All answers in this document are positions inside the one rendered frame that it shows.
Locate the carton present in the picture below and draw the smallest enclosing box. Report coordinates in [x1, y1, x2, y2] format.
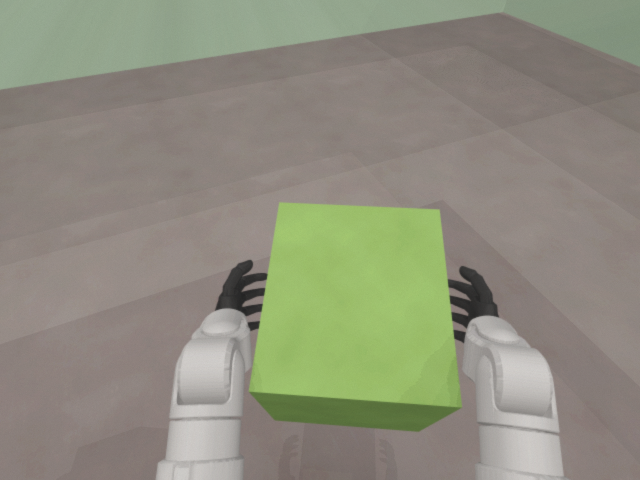
[249, 202, 462, 432]

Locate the robot right hand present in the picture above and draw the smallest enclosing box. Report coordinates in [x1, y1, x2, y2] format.
[448, 266, 499, 343]

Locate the robot right forearm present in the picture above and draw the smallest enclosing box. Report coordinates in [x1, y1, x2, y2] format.
[462, 316, 571, 480]

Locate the robot left forearm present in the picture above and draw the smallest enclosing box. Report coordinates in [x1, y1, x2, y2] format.
[156, 308, 252, 480]

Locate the robot left hand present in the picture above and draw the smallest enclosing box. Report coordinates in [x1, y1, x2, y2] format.
[215, 260, 268, 331]

